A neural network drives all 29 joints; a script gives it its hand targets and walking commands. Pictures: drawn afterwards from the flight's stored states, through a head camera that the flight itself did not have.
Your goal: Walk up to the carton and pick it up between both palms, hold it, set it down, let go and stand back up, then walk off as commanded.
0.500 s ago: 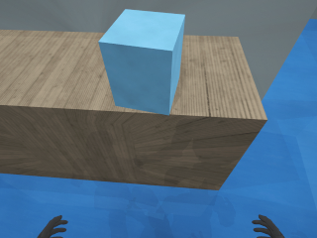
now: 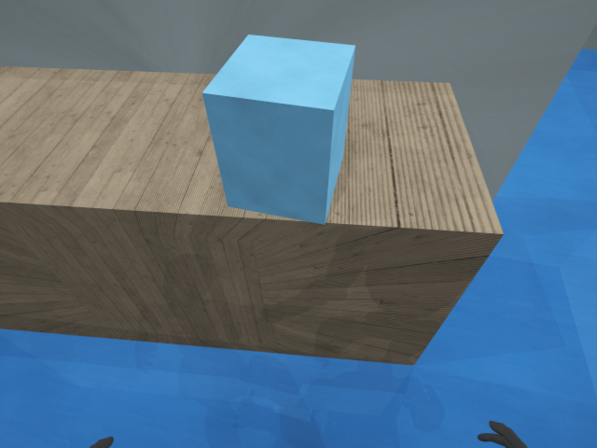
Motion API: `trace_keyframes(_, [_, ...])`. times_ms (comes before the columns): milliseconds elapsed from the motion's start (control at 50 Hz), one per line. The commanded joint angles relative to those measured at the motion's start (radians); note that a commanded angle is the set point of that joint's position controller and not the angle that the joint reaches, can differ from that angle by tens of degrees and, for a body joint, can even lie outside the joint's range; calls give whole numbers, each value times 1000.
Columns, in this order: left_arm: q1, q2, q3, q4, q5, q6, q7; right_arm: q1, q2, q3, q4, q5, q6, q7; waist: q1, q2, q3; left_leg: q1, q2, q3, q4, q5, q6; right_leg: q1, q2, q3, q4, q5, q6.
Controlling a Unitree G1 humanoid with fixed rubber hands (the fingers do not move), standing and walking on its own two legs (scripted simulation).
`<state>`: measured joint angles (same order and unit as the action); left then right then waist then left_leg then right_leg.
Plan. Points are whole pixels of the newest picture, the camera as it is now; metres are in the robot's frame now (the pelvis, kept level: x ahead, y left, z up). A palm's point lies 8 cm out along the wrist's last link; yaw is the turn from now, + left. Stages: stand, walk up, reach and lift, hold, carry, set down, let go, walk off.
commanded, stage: stand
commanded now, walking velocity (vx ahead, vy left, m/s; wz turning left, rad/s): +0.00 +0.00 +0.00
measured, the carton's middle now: (287, 131) +0.64 +0.03 +0.06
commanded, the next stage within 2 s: walk up in 1.24 s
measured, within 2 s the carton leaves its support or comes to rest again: neither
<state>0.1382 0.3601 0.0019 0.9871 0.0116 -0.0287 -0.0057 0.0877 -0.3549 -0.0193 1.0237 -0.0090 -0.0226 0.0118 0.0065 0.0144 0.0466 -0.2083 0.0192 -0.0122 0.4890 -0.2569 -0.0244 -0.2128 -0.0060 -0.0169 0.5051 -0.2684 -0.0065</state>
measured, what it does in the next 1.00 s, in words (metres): stands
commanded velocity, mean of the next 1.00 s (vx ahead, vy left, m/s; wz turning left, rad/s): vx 0.00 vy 0.00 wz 0.00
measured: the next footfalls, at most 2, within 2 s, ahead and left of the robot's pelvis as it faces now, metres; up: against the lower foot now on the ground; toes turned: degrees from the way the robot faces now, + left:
left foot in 1.76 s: +0.16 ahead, +0.22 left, +0.00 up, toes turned +0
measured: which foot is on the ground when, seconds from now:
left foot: down 0.00-1.00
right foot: down 0.00-1.00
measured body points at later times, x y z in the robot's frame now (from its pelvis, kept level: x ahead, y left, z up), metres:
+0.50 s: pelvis +0.01 +0.01 +0.01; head +0.02 +0.00 +0.46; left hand +0.09 +0.32 -0.11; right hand +0.11 -0.29 -0.12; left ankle +0.00 +0.14 -0.74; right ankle +0.00 -0.11 -0.74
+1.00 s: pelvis +0.01 +0.01 +0.01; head +0.02 +0.01 +0.46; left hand +0.10 +0.32 -0.11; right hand +0.11 -0.30 -0.12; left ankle +0.00 +0.14 -0.74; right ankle +0.00 -0.12 -0.74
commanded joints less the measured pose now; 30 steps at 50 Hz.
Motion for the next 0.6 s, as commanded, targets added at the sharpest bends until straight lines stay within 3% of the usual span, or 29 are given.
trace_keyframes(0, [-48, 199, 41, -34, -3, -17, 13, -97, -185, -34, -49, 0, -21, -11, 9, -21, -77, 37, 96, -100, -125, 107, 66, 22, -109, 116, -146, 123, -38])
trace_keyframes(20, [-76, 207, 51, -29, 1, -15, 15, -94, -174, -37, -42, -2, -17, -12, 1, -42, -66, 25, 91, -108, -141, 100, 58, 33, -104, 100, -139, 130, -31])
trace_keyframes(60, [-55, 194, 44, -18, -2, -15, 13, -87, -174, -27, -35, -2, -19, -13, 8, -3, -62, 36, 93, -104, -147, 94, 61, 31, -120, 121, -165, 75, -29])
trace_keyframes(80, [-39, 193, 37, -12, -6, -18, 10, -50, -191, -32, -12, 5, -17, -13, -4, 14, -69, 53, 99, -108, -154, 86, 64, 29, -115, 132, -167, 73, -30])
trace_keyframes(100, [-39, 199, 36, -10, -3, -13, 11, -85, -184, -27, -13, -2, -20, -13, 16, 23, -15, 4, 98, -105, -152, 58, 60, 26, -111, 130, -179, 88, -27])
trace_keyframes(120, [-53, 197, 44, -12, 5, -14, 9, -88, -183, -27, -13, -3, -18, -14, 9, -23, -33, -5, 103, -126, -185, 20, 65, 52, -107, 112, -173, 79, -26])
trace_keyframes(180, [-39, 175, 39, 8, 0, -12, 5, -88, -186, -26, -13, -6, -26, -12, 9, 29, -78, 59, 98, -85, -166, 91, 56, 44, -118, 124, -179, 120, -30])
trace_keyframes(200, [-63, 202, 46, -2, -3, -16, 9, -73, -192, -31, -7, 0, -26, -6, -4, -12, -104, 57, 105, -113, -177, 80, 55, 64, -104, 101, -164, 127, -21])
trace_keyframes(220, [-68, 194, 42, 13, 6, -16, 12, -98, -192, -33, -4, 0, -28, -6, 0, 21, -80, 49, 101, -106, -186, 108, 50, 60, -104, 105, -165, 130, -21])
trace_keyframes(280, [-63, 213, 49, 15, -1, -16, 13, -78, -206, -32, 13, 5, -20, -9, 6, -30, -83, 65, 95, -92, -179, 156, 44, 72, -112, 106, -173, 192, -21])
trace_keyframes(300, [-33, 182, 42, 17, -3, -16, 10, -71, -176, -20, 16, 4, -23, -11, 7, 5, -120, 83, 105, -84, -160, 182, 51, 95, -118, 114, -174, 223, -18])
trace_keyframes(360, [-55, 208, 45, 24, 0, -12, 8, -70, -205, -31, 16, 2, -20, -18, -10, 18, -65, 90, 105, -90, -173, 187, 45, 56, -112, 107, -191, 205, -9])
trace_keyframes(400, [-60, 177, 39, 27, 1, -20, 8, -79, -185, -25, 13, 1, -19, -15, -15, -22, -87, 98, 104, -83, -167, 218, 53, 71, -119, 103, -183, 221, -11])
trace_keyframes(420, [-47, 191, 38, 29, 3, -23, 9, -86, -194, -31, 16, 6, -14, -13, 3, -34, -114, 117, 106, -98, -171, 226, 48, 87, -113, 87, -178, 206, -2])
trace_keyframes(440, [-32, 171, 30, 25, -1, -23, 10, -97, -215, -41, 19, 8, -14, -17, 2, 4, -103, 108, 103, -84, -155, 234, 55, 77, -113, 99, -185, 245, -7])
trace_keyframes(460, [-55, 183, 32, 22, 1, -20, 10, -103, -191, -29, 12, 1, -15, -16, 6, -39, -98, 96, 105, -93, -168, 252, 55, 84, -113, 95, -175, 239, -10])
trace_keyframes(480, [-49, 184, 35, 28, 7, -17, 12, -74, -190, -31, 24, 4, -17, -15, 1, -43, -86, 90, 98, -80, -172, 234, 50, 95, -114, 90, -178, 261, -13])
trace_keyframes(500, [-34, 181, 37, 26, -8, -16, 8, -79, -211, -32, 33, -2, -22, -18, 6, 14, -104, 118, 96, -76, -168, 235, 44, 81, -121, 111, -185, 226, -20])
trace_keyframes(520, [-49, 195, 33, 24, -1, -14, 11, -73, -214, -35, 34, 8, -11, -15, -3, -43, -75, 91, 98, -88, -178, 196, 48, 72, -114, 103, -179, 241, -10])
trace_keyframes(540, [-41, 180, 35, 27, -8, -10, 8, -73, -204, -31, 32, 0, -14, -18, 7, 17, -90, 91, 99, -81, -177, 215, 48, 99, -120, 109, -179, 225, -10])
trace_keyframes(560, [-28, 213, 36, 44, -1, -12, 18, -63, -173, -24, 26, 0, -12, -13, -11, -13, -85, 121, 106, -84, -178, 248, 44, 88, -121, 104, -186, 240, -15])
trace_keyframes(580, [-35, 187, 38, 30, 1, -12, 16, -67, -202, -26, 35, 0, -14, -21, 7, -7, -98, 94, 102, -69, -163, 240, 46, 103, -123, 102, -188, 268, -13])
